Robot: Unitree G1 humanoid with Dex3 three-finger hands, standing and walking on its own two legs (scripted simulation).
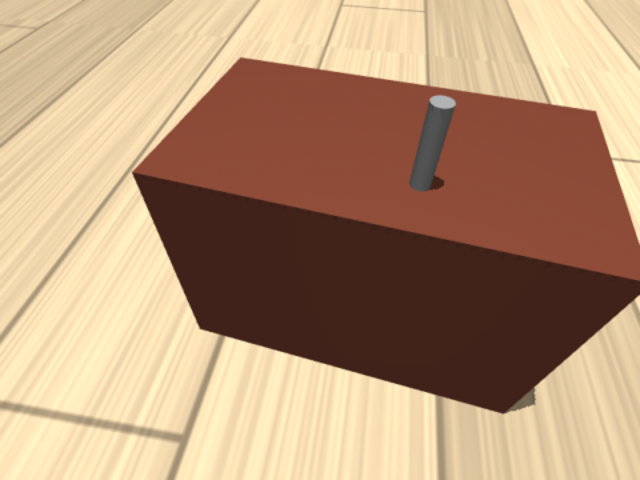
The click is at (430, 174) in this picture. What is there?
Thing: slim round
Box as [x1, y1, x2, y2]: [409, 95, 455, 190]
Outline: 446,96 433,96 430,98 409,181 411,187 417,190 428,189 432,180 455,102 451,98
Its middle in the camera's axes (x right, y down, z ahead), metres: +0.22 -0.20 +0.78
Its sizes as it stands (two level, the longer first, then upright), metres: 0.046 0.046 0.193
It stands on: a support 0.70 m high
